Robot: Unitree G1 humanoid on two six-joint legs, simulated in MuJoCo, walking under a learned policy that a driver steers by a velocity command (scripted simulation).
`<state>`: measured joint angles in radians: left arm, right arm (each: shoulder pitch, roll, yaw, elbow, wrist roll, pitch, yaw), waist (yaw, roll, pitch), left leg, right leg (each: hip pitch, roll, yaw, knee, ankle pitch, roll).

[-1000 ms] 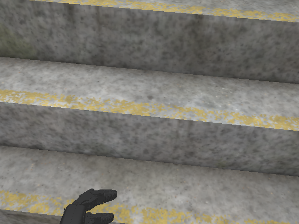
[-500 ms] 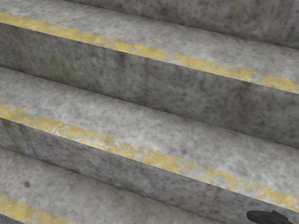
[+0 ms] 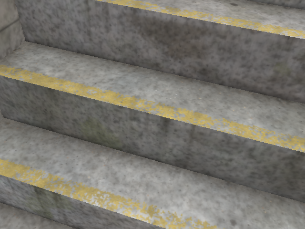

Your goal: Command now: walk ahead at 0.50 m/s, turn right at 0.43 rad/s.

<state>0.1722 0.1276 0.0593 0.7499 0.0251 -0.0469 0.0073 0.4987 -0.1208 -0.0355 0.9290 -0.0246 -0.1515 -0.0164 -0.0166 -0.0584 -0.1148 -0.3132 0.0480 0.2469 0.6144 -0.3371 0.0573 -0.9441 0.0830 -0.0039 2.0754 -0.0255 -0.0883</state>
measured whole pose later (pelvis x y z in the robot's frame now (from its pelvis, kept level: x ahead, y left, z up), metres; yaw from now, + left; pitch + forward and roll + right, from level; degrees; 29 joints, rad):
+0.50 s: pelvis +0.17 -0.01 +0.12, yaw -18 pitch +2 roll -2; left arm 0.20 0.21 0.05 0.92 0.04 0.04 0.06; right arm 0.31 -0.17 -0.02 0.79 -0.05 -0.11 0.03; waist -0.04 -0.05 -0.06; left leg -0.66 0.03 -0.04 1.84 0.12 0.12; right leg -0.73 0.14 -0.16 1.18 -0.49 -0.18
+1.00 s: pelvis +0.36 +0.01 +0.30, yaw -29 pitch +4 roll +3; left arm 0.37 0.19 0.11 0.90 0.01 -0.14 -0.01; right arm -0.08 -0.04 0.04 0.58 0.00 -0.04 -0.05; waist 0.03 -0.06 0.04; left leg -0.95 0.02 0.10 1.33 -0.50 0.09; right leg -0.48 0.08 0.20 1.07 0.10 -0.12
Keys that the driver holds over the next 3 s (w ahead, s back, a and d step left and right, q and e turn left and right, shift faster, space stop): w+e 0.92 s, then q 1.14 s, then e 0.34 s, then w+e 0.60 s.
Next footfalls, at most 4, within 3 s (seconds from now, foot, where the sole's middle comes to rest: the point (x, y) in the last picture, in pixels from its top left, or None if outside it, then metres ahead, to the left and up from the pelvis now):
0.38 right None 0.26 -0.08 -0.55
0.94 left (140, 182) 0.56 0.04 -0.33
1.32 right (221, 213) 0.46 -0.20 -0.33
1.82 left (107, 212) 0.45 0.14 -0.33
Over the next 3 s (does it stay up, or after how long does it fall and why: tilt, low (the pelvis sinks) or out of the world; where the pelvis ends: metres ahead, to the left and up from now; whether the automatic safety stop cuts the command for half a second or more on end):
stays up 0.53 -0.07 0.44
